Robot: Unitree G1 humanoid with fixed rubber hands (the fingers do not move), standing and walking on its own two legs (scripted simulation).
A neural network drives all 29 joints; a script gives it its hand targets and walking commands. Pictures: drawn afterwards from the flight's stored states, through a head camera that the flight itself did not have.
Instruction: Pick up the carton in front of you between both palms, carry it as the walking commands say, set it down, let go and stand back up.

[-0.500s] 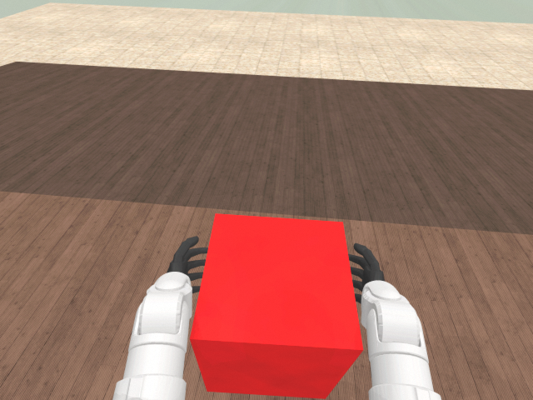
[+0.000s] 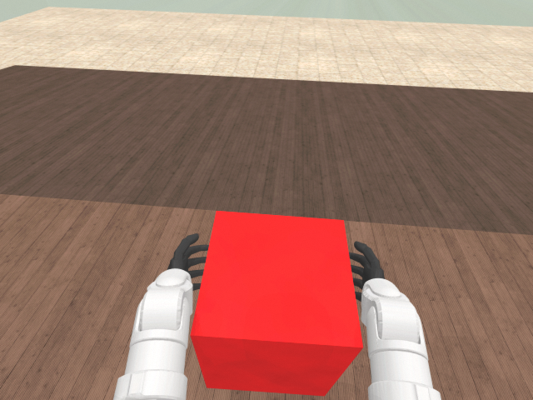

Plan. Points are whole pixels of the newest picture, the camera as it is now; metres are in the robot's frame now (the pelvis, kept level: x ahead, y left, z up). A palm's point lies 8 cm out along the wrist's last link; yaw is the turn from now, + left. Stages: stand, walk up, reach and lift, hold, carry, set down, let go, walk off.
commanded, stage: hold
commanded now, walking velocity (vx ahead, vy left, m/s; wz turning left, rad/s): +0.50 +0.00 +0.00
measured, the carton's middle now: (272, 307) +0.29 +0.00 -0.02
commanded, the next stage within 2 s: carry in 0.02 s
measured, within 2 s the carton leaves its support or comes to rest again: neither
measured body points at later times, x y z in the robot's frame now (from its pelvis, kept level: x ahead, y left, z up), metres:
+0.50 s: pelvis +0.12 -0.01 -0.01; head +0.10 -0.02 +0.44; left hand +0.40 +0.13 +0.09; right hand +0.40 -0.17 +0.08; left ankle +0.08 +0.10 -0.75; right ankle +0.02 -0.11 -0.71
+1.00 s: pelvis +0.41 -0.04 -0.01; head +0.41 -0.05 +0.44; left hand +0.65 +0.12 +0.08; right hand +0.66 -0.19 +0.07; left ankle +0.54 +0.09 -0.72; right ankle +0.26 -0.12 -0.75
